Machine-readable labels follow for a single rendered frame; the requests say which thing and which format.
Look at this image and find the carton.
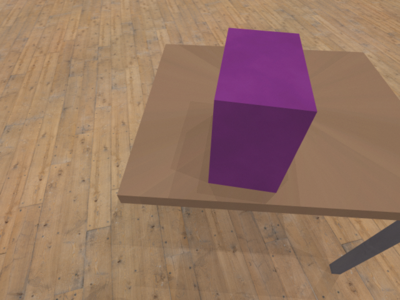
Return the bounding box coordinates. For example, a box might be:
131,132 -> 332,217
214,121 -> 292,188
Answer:
208,28 -> 317,193

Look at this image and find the table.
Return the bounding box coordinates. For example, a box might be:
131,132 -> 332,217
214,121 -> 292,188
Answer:
117,44 -> 400,274

